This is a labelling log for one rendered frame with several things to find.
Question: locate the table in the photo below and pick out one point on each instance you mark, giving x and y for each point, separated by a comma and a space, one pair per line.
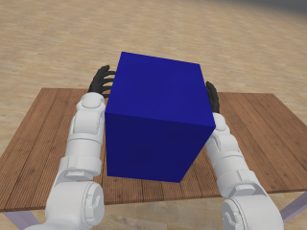
272, 139

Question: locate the left robot upper arm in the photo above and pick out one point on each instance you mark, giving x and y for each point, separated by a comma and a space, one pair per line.
77, 205

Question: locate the carton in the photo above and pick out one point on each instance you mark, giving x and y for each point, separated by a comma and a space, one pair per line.
158, 117

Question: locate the right robot upper arm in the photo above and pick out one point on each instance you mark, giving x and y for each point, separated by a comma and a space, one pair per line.
250, 212

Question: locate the robot right hand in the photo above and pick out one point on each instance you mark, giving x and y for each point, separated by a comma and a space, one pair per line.
213, 97

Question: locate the robot left hand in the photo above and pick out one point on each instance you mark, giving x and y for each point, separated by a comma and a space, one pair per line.
96, 86

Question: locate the robot left forearm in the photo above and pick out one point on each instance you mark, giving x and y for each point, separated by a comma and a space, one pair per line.
81, 161

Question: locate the robot right forearm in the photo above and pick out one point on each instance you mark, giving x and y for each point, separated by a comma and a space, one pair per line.
233, 175

